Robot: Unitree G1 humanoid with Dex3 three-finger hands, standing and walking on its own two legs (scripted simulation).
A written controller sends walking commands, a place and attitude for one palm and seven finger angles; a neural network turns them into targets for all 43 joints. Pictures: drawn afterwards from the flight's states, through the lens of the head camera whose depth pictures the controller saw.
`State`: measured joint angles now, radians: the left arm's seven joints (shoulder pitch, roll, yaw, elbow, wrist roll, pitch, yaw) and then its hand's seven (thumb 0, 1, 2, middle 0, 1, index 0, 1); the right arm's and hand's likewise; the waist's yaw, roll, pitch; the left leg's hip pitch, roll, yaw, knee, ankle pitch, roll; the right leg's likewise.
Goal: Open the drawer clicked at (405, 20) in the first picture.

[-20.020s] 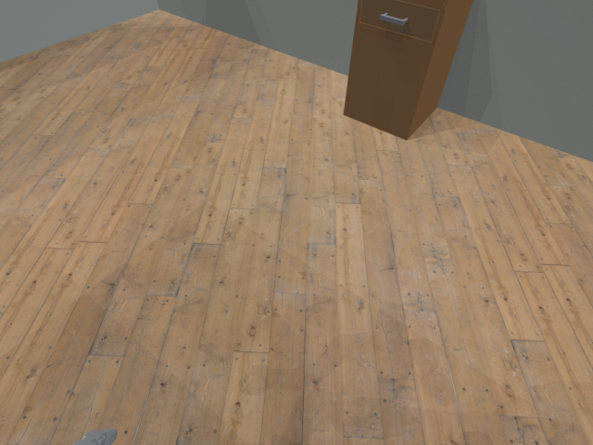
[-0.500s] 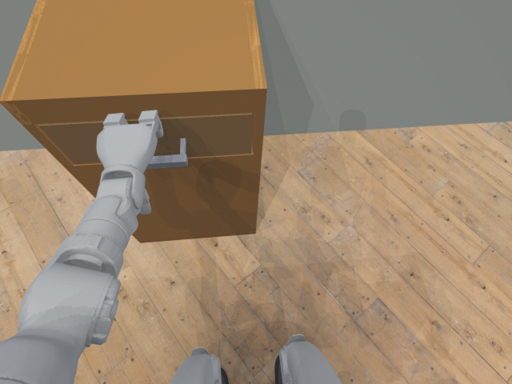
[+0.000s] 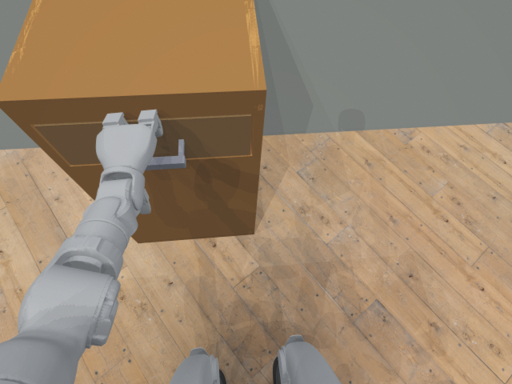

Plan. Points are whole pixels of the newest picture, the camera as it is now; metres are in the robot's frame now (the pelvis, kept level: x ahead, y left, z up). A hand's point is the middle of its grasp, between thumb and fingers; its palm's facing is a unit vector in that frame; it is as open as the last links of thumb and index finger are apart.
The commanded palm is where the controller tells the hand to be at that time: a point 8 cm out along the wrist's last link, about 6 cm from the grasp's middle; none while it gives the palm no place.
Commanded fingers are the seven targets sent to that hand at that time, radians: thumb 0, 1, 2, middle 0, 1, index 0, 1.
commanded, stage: lower the fingers behind the handle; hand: left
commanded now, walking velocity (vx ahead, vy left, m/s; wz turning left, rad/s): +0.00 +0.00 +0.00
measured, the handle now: (153, 155) +0.54 +0.16 -0.08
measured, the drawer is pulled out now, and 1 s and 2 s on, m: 0.00 0.00 0.00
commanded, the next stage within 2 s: close the thumb around the handle in 1.52 s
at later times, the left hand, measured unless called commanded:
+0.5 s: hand (145, 174) +0.49 +0.16 -0.06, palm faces -0.06 -0.02 -1.00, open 13.8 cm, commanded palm +0.47 +0.16 -0.01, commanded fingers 0.00 -0.50 0.30 -0.30 -1.20 -0.30 -1.20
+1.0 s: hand (152, 182) +0.49 +0.16 -0.09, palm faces -0.05 -0.03 -1.00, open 13.8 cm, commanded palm +0.48 +0.15 -0.04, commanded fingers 0.00 -0.50 0.30 -0.30 -1.20 -0.30 -1.20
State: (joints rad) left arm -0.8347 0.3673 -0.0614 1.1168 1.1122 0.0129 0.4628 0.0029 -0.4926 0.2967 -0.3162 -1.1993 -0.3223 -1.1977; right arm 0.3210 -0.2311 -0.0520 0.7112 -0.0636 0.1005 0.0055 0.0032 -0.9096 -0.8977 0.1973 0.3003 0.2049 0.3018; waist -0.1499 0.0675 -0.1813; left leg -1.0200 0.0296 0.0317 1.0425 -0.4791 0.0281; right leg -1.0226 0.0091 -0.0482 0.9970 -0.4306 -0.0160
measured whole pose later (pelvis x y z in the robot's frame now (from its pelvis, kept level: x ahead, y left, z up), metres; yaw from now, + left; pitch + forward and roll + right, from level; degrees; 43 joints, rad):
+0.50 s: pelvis -0.01 +0.00 -0.02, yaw +0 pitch +29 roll -2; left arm -0.88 0.38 -0.05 1.17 1.13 0.04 0.50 0.00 -0.49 0.30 -0.32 -1.20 -0.32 -1.20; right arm 0.29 -0.23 -0.05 0.72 -0.07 0.09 0.02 0.00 -0.91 -0.90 0.20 0.30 0.20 0.30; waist -0.17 0.07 -0.19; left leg -1.16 0.03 0.03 1.16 -0.51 0.03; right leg -1.16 0.01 -0.05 1.11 -0.46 -0.02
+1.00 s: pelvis -0.02 +0.00 -0.05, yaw -1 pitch +32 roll -3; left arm -0.90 0.40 -0.04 1.16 1.14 0.01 0.51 0.00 -0.49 0.30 -0.32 -1.20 -0.32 -1.20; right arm 0.30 -0.23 -0.04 0.73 -0.08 0.06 0.02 0.00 -0.91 -0.90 0.20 0.30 0.21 0.30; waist -0.18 0.08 -0.20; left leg -1.31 0.04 0.01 1.29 -0.54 0.03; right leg -1.30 0.01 -0.06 1.23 -0.49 -0.02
